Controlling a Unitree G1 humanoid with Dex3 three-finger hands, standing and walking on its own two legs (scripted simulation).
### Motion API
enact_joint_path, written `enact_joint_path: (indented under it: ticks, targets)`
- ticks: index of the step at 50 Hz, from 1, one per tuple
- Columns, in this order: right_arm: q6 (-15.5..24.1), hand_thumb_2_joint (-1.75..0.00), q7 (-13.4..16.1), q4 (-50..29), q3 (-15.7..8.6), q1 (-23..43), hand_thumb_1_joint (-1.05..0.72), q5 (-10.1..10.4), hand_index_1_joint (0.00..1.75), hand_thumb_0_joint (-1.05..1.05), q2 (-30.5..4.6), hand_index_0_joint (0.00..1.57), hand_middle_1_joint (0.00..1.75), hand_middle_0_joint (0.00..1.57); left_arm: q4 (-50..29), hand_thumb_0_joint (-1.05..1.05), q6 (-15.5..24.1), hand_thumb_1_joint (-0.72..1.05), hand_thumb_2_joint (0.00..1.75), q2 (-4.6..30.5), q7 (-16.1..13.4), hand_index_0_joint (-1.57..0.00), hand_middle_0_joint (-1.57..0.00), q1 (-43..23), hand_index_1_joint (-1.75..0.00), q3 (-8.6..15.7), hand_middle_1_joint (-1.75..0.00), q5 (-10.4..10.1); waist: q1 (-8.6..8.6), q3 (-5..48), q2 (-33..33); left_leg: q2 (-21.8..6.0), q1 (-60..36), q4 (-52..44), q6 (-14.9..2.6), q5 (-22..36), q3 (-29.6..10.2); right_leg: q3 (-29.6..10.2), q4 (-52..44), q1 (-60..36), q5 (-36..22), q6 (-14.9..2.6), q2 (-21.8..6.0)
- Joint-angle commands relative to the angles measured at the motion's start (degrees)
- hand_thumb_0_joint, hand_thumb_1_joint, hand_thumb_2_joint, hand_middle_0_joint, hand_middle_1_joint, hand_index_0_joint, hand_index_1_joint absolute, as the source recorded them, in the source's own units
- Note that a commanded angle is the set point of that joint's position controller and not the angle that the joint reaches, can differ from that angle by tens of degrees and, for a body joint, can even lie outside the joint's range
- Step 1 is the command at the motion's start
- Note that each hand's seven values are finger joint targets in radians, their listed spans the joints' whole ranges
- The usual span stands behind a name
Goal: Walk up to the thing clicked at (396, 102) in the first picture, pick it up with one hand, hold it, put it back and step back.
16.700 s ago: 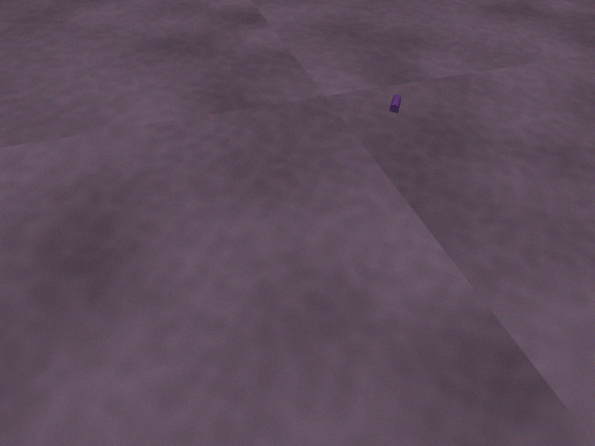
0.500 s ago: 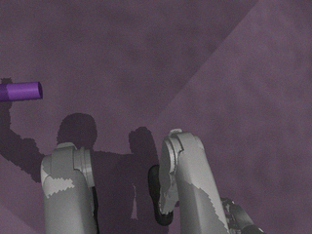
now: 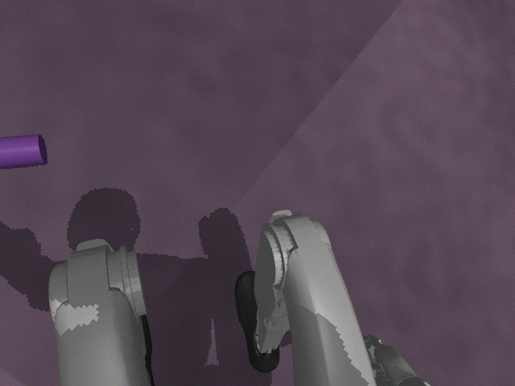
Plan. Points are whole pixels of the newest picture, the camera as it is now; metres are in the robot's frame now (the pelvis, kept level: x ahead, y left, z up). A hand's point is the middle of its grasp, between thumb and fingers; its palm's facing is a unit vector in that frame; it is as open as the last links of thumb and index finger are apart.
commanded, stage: rise first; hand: left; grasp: from above
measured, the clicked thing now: out of the picture +0.48 +0.35 -0.30
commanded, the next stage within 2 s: none
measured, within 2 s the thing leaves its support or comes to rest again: neither
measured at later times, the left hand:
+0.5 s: hand out of the picture +0.43 +0.38 -0.18, palm faces -0.46 -0.12 -0.88, open 14.0 cm
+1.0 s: hand out of the picture +0.43 +0.38 -0.19, palm faces -0.46 -0.10 -0.88, open 14.1 cm
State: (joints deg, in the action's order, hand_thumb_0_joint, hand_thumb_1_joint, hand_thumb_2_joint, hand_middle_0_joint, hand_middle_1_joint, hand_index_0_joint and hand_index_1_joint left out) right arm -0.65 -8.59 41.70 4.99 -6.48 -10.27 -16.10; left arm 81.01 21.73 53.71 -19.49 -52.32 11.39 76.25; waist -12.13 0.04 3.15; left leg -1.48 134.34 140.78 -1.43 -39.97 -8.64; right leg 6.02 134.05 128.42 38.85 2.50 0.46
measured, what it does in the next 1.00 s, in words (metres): stands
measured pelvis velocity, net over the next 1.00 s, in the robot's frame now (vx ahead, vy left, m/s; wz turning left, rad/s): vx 0.00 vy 0.00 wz -0.02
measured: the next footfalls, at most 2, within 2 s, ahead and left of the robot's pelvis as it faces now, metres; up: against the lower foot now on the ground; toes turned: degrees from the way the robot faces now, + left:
none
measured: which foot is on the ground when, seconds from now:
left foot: down 0.00-1.00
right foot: down 0.00-1.00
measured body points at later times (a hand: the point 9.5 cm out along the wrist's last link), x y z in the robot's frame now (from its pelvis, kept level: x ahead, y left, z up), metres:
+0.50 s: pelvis +0.00 +0.00 -0.01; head +0.26 +0.10 +0.35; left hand +0.45 +0.38 -0.13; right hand +0.07 -0.28 -0.10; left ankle +0.07 +0.12 -0.29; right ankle +0.10 -0.13 -0.29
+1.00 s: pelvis +0.00 +0.00 -0.01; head +0.25 +0.11 +0.35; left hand +0.45 +0.38 -0.14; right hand +0.07 -0.27 -0.10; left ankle +0.07 +0.12 -0.29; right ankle +0.10 -0.13 -0.29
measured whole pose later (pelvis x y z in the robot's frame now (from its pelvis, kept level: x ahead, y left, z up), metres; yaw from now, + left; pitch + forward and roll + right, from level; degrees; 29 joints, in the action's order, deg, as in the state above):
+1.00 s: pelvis +0.00 +0.00 -0.01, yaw -1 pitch +32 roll -12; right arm 1.0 -9.5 40.7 7.7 -5.9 -11.0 -16.3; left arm 84.4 20.8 56.6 -21.0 -54.5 11.7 76.6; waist -13.8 -2.0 3.7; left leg -1.4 135.6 142.8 -1.4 -40.2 -9.9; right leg 6.9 135.2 129.3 38.6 2.8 0.9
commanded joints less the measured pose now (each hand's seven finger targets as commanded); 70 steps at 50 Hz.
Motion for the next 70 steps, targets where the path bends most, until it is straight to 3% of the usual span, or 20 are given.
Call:
enact_joint_path:
  ticks: [1,5,10,17,23,27,36,41,42,44,47,50,57,64,68,70]
  targets:
    - [0.39,-0.9,0.64,-0.13,-4.36,-10.96,-0.9,0.05,0.3,0.0,-15.72,0.2,0.3,0.2,-6.99,0.0,0.11,-0.54,1.01,17.02,-3.34,-0.06,-0.07,-16.79,-1.0,2.14,-1.0,-1.38,-0.25,37.21,-22.53,0.93,-32.98,-16.0,0.22,10.3,3.0,4.66,-11.09,-13.24,-10.29,-4.12,2.07]
    - [0.91,-0.9,0.54,-0.21,-4.12,-10.91,-0.9,0.06,0.3,0.0,-15.61,0.2,0.3,0.2,-5.65,0.0,-0.37,-0.54,1.0,17.57,-3.81,-0.07,-0.06,-17.09,-1.01,2.03,-1.01,-1.13,-0.34,36.66,-22.57,1.0,-32.48,-15.79,0.17,9.1,3.04,4.67,-11.11,-12.62,-9.57,-4.24,1.96]
    - [1.1,-0.9,0.38,-0.12,-3.94,-11.27,-0.9,-0.01,0.3,0.0,-15.86,0.2,0.3,0.2,-5.05,0.0,-1.02,-0.54,1.0,17.79,-3.91,-0.07,-0.07,-15.66,-1.01,2.19,-1.02,-0.85,-0.35,39.23,-23.52,0.95,-34.82,-14.7,0.28,14.14,2.97,4.73,-10.06,-13.7,-13.02,-4.1,2.08]
    - [1.1,-0.9,0.15,-0.07,-3.38,-11.59,-0.9,-0.43,0.3,0.0,-15.8,0.2,0.3,0.2,-5.62,0.0,-0.86,-0.52,0.99,19.82,-3.28,-0.08,-0.08,-17.1,-1.01,3.11,-1.02,-1.95,-1.0,39.02,-21.09,1.06,-31.23,-12.85,-0.38,14.13,4.06,4.21,-11.26,-17.32,-13.89,-3.81,2.31]
    - [0.84,-0.9,0.04,-0.03,-2.82,-11.31,-0.9,-0.79,0.3,0.0,-15.92,0.2,0.3,0.2,-4.69,0.0,-0.38,-0.54,1.01,20.67,-2.56,-0.07,-0.07,-15.84,-1.01,3.31,-1.01,-1.9,-0.57,37.94,-21.82,1.06,-30.93,-13.34,-0.14,12.67,3.82,4.38,-11.17,-16.82,-12.12,-4.11,2.55]
    - [0.92,-0.9,-0.1,-0.16,-2.64,-11.23,-0.9,-0.92,0.3,0.0,-16.43,0.2,0.3,0.2,-5.07,0.0,0.2,-0.55,1.02,19.5,-2.73,-0.06,-0.07,-17.4,-1.0,2.44,-1.0,-1.93,-1.89,36.06,-23.1,0.69,-32.68,-14.19,0.33,12.51,2.3,5.3,-10.11,-14.16,-11.88,-4.12,2.32]
    - [0.91,-0.9,-0.13,-0.24,-2.28,-10.99,-0.9,-0.96,0.3,0.0,-16.6,0.2,0.3,0.2,-6.28,0.0,0.7,-0.55,1.02,22.15,-4.27,-0.07,-0.08,-17.69,-1.0,4.19,-0.99,-1.14,-0.74,38.89,-25.37,0.66,-34.47,-13.55,0.42,15.22,2.56,5.39,-9.52,-15.09,-13.72,-4.16,2.49]
    - [1.17,-0.9,-0.27,-0.24,-2.41,-11.23,-0.9,-0.85,0.3,0.0,-16.39,0.2,0.3,0.2,-3.92,0.0,-0.28,-0.54,1.01,19.41,-4.35,-0.07,-0.08,-16.82,-1.0,2.39,-0.99,-0.82,-1.82,36.32,-23.93,0.76,-32.29,-13.67,0.28,13.51,2.71,5.43,-9.98,-14.2,-13.04,-4.21,2.5]
    - [1.16,-0.9,-0.27,-0.17,-2.48,-10.64,-0.9,-0.58,0.3,0.0,-16.24,0.2,0.3,0.2,-2.92,0.0,-0.56,-0.55,1.01,18.76,-4.11,-0.07,-0.08,-15.76,-1.0,1.66,-0.99,-0.79,-1.35,35.94,-23.71,0.69,-31.84,-13.69,0.24,12.8,2.79,5.34,-10.02,-13.73,-12.5,-4.3,2.62]
    - [1.46,-0.9,-0.26,-0.51,-2.28,-10.95,-0.9,-0.58,0.3,0.0,-16.37,0.2,0.3,0.2,-2.64,0.0,-0.87,-0.54,1.01,19.26,-3.83,-0.08,-0.09,-16.27,-1.0,1.52,-0.99,-1.06,-1.75,35.18,-23.0,0.72,-31.2,-13.36,0.08,12.31,2.82,5.22,-10.33,-13.95,-12.22,-4.16,2.51]
    - [1.42,-0.9,-0.18,-0.58,-2.31,-10.95,-0.9,-0.37,0.3,0.0,-16.31,0.2,0.3,0.2,-5.62,0.0,-0.87,-0.52,0.99,20.96,-3.69,-0.1,-0.11,-17.21,-0.98,2.22,-0.98,-1.17,-0.92,37.46,-23.76,0.75,-31.66,-13.12,0.05,12.5,3.32,4.92,-10.47,-15.62,-12.57,-4.15,2.58]
    - [1.41,-0.9,-0.25,-0.68,-2.21,-10.99,-0.9,-0.65,0.3,0.0,-16.19,0.2,0.3,0.2,-4.85,0.0,-0.64,-0.52,0.99,19.33,-3.53,-0.09,-0.09,-17.19,-1.0,1.59,-0.99,-1.37,-1.8,36.93,-23.49,0.86,-30.81,-13.33,0.1,11.66,3.1,5.18,-10.4,-15.51,-12.05,-4.1,2.6]
    - [1.55,-0.9,-0.15,-0.49,-2.02,-11.7,-0.9,-0.41,0.3,0.0,-16.37,0.2,0.3,0.2,-4.65,0.0,-0.66,-0.53,1.0,19.66,-3.81,-0.09,-0.09,-19.11,-1.0,1.56,-0.99,-1.12,-2.43,36.89,-23.61,0.94,-31.67,-13.59,0.31,12.92,2.7,5.34,-10.03,-14.95,-12.97,-4.12,2.49]
    - [1.67,-0.9,-0.08,-0.95,-2.12,-11.29,-0.9,-0.02,0.3,0.0,-16.44,0.2,0.3,0.2,-5.41,0.0,-1.49,-0.53,1.0,19.96,-3.27,-0.1,-0.11,-17.24,-0.98,1.74,-0.97,-1.11,-0.98,37.2,-25.77,0.89,-33.43,-14.53,0.54,12.96,2.81,5.13,-10.02,-14.26,-12.77,-4.28,2.23]
    - [1.35,-0.9,-0.17,-0.9,-2.42,-11.88,-0.9,0.25,0.3,0.0,-16.15,0.2,0.3,0.2,-8.01,0.0,-1.86,-0.52,1.0,19.46,-2.72,-0.1,-0.11,-18.02,-0.98,1.6,-0.97,-1.48,-1.23,39.84,-24.91,0.96,-33.32,-14.13,0.34,14.43,3.18,4.96,-10.53,-16.3,-14.29,-4.19,2.43]
    - [1.32,-0.9,-0.23,-1.17,-2.46,-11.86,-0.9,0.3,0.3,0.0,-16.29,0.2,0.3,0.2,-5.64,0.0,-2.23,-0.52,0.99,19.2,-2.24,-0.1,-0.11,-16.24,-0.98,1.66,-0.97,-2.3,-1.38,37.42,-23.33,0.99,-32.06,-14.16,0.16,14.02,2.97,4.93,-10.51,-15.84,-13.78,-4.05,2.23]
